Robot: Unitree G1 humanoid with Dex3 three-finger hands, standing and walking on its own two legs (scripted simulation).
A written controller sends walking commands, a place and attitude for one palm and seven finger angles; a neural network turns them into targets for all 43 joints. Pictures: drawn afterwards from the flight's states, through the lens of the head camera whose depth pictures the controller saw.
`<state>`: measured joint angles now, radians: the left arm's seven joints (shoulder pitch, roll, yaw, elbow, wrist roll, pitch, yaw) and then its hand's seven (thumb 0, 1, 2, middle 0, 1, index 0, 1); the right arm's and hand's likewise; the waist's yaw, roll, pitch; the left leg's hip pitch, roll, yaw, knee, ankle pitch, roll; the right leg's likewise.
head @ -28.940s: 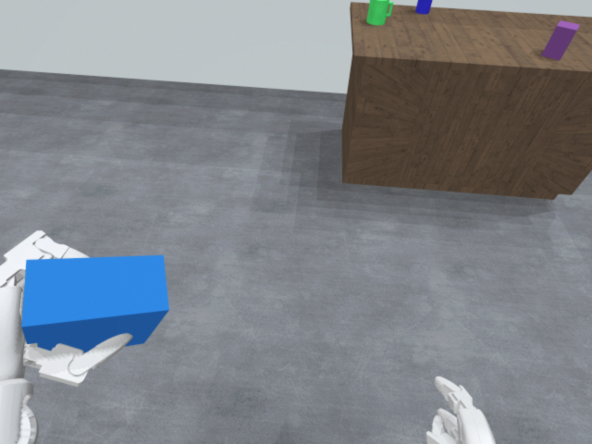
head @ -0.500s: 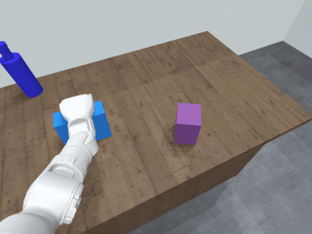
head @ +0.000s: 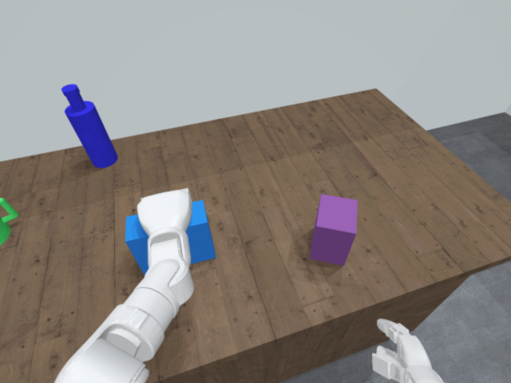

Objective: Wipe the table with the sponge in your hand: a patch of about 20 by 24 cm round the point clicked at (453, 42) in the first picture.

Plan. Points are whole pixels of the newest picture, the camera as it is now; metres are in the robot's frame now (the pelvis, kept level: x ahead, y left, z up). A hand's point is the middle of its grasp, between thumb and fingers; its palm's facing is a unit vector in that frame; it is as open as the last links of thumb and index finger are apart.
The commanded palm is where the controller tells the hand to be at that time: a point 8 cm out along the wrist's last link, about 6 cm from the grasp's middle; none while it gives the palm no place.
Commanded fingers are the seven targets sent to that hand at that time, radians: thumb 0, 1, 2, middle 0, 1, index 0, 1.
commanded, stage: wipe back along the third lane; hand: left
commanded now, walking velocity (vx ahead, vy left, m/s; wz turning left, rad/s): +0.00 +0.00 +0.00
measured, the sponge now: (175, 243) +0.36 +0.20 -0.02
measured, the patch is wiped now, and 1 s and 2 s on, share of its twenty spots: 1.00 1.00 1.00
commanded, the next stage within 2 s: slide back across to the middle lane in 1.84 s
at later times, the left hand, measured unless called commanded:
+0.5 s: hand (182, 255) +0.31 +0.17 +0.02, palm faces -0.02 -0.03 -1.00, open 10.0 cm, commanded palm +0.26 +0.15 +0.06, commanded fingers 0.00 0.10 1.30 -1.20 -1.60 -1.20 -1.60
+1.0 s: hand (186, 274) +0.28 +0.15 +0.02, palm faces -0.01 -0.06 -1.00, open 10.0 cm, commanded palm +0.23 +0.13 +0.06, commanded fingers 0.00 0.10 1.30 -1.20 -1.60 -1.20 -1.60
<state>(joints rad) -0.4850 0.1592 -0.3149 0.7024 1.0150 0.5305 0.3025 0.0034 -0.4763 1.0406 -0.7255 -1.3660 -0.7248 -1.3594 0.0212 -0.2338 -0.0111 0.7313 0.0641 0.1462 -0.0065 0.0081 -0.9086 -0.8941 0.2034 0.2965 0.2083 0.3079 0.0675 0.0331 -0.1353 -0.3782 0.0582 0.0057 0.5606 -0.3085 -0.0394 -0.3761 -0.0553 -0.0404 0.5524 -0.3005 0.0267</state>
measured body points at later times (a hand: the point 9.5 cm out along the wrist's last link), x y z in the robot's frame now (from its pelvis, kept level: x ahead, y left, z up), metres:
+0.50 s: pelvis -0.01 -0.01 +0.00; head -0.03 -0.04 +0.45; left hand +0.31 +0.17 +0.08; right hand +0.20 -0.22 -0.10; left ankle -0.02 +0.14 -0.73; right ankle -0.02 -0.14 -0.73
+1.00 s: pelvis -0.02 -0.01 +0.00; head -0.04 -0.05 +0.45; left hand +0.27 +0.15 +0.07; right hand +0.21 -0.23 -0.09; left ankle -0.02 +0.14 -0.73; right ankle -0.02 -0.14 -0.73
